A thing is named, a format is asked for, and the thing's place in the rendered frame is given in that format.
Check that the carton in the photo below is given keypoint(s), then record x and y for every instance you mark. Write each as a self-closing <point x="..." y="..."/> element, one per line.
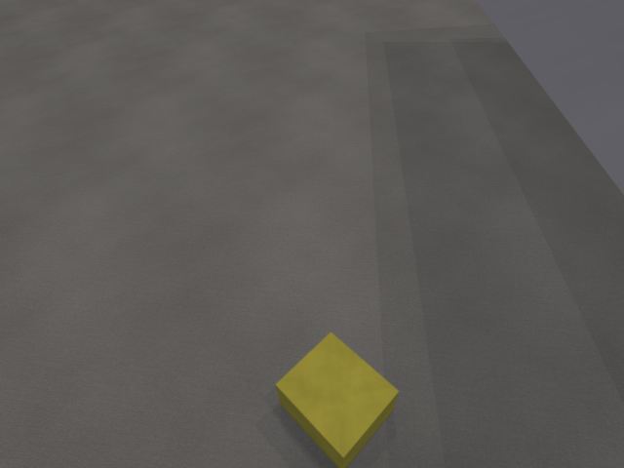
<point x="337" y="399"/>

